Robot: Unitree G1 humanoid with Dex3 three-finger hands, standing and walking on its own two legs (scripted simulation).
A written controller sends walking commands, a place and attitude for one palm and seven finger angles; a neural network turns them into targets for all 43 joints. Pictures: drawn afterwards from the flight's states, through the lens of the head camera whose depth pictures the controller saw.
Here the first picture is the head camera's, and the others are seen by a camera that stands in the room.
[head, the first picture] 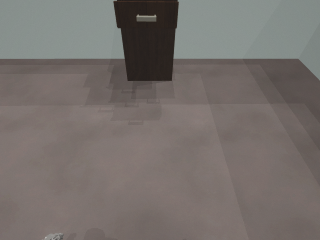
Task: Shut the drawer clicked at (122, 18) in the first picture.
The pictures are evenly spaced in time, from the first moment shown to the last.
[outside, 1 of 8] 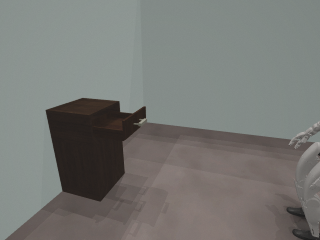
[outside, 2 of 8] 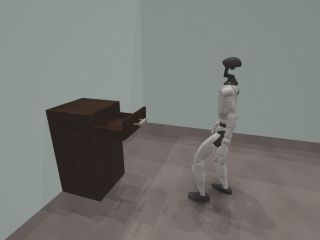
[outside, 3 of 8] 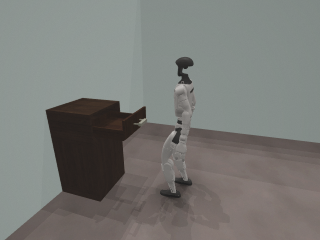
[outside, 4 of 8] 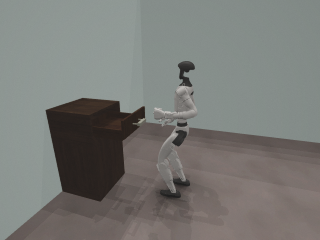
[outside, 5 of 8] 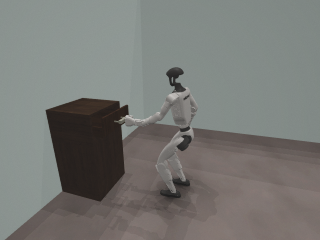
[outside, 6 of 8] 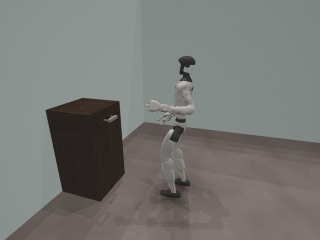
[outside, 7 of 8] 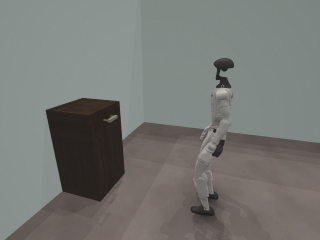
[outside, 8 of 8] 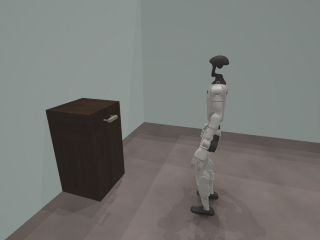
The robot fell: no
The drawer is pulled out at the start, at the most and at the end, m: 0.30 0.30 0.00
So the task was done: yes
